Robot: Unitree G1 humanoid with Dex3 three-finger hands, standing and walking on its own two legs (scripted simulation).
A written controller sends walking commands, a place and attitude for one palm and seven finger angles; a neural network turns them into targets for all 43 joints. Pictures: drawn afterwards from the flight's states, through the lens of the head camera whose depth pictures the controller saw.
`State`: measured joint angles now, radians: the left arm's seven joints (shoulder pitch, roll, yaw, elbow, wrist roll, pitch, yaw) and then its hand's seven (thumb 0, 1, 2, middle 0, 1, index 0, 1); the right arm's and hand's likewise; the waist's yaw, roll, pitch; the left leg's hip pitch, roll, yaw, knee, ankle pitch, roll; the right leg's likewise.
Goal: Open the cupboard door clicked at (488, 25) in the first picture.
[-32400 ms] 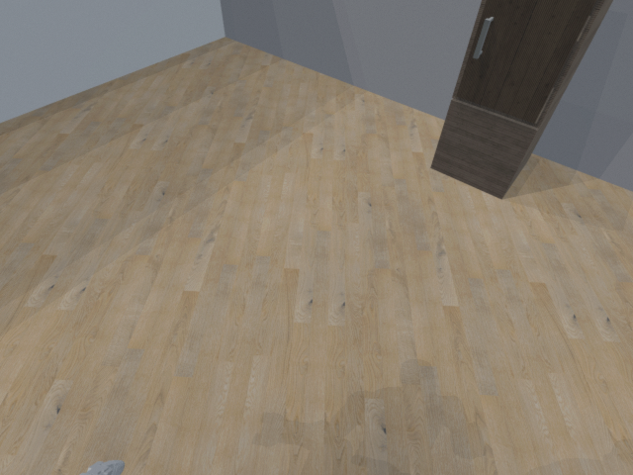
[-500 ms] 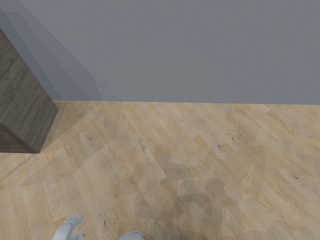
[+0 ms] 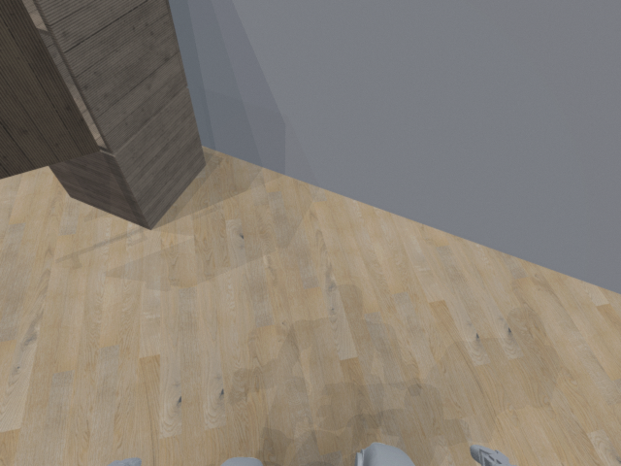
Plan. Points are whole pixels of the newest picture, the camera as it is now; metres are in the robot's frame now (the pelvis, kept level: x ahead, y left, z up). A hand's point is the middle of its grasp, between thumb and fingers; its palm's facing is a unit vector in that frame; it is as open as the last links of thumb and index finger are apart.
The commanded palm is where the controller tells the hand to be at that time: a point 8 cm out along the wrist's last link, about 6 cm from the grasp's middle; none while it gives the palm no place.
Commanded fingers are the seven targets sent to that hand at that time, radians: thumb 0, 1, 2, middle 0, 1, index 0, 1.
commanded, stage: turn to face it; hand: left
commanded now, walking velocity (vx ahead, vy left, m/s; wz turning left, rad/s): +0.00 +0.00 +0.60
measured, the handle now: out of the picture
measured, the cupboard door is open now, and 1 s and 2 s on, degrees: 52 52 52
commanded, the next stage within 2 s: take the last steps up to it in 0.80 s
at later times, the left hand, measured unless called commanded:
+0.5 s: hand out of the picture +0.01 +0.18 -0.18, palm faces +0.34 -0.92 -0.20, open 7.4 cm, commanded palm none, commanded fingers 0.00 0.90 0.90 -0.20 -0.30 -0.20 -0.30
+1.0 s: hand out of the picture +0.00 +0.13 -0.16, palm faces +0.50 -0.83 -0.23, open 7.4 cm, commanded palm none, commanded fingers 0.00 0.90 0.90 -0.20 -0.30 -0.20 -0.30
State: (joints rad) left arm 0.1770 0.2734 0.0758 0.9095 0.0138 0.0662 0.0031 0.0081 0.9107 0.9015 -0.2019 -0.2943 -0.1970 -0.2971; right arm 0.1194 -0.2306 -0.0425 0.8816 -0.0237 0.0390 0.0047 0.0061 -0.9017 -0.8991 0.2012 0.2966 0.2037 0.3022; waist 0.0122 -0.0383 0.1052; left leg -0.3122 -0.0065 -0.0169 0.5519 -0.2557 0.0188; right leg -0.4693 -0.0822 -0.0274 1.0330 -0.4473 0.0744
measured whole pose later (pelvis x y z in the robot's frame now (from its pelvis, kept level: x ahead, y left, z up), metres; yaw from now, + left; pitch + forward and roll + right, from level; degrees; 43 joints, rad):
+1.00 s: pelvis +0.05 -0.05 +0.01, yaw +29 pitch +0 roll +1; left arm 0.24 0.17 0.03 0.95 0.02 0.00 0.01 0.00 0.91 0.90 -0.20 -0.29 -0.20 -0.30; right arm 0.14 -0.22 -0.05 0.98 -0.01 0.07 0.01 0.01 -0.90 -0.90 0.20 0.30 0.20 0.30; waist 0.01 0.00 0.09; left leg -0.42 -0.01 0.01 0.97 -0.48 -0.04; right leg -0.19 -0.07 -0.11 0.50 -0.32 -0.01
